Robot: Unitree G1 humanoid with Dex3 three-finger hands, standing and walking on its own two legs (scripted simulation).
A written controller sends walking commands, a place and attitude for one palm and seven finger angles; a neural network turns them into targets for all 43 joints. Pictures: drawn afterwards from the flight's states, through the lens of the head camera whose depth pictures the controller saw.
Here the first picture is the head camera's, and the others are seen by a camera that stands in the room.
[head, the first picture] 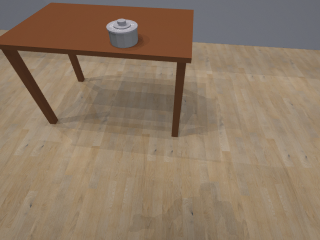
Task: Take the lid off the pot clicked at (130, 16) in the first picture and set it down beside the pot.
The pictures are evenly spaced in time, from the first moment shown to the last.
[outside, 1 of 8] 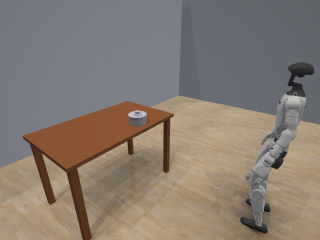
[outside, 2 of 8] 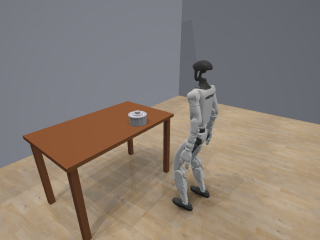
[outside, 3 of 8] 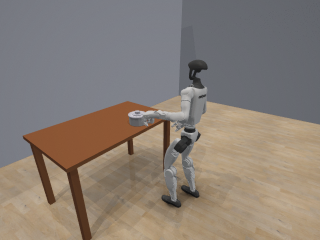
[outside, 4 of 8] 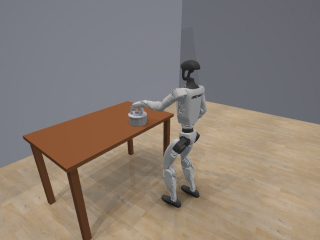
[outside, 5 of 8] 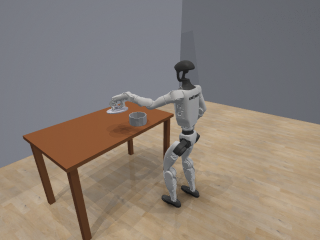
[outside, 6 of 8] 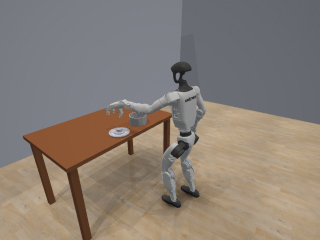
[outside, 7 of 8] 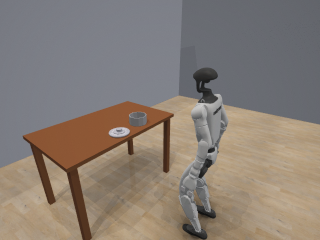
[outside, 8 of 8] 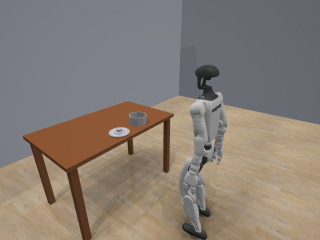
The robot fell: no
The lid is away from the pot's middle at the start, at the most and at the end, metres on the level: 0.00 0.25 0.25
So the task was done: yes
